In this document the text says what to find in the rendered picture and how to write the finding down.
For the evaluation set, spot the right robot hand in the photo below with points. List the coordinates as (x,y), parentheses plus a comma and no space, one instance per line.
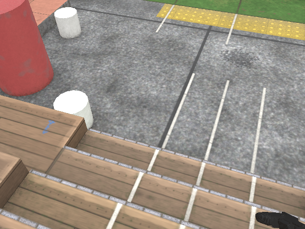
(281,220)

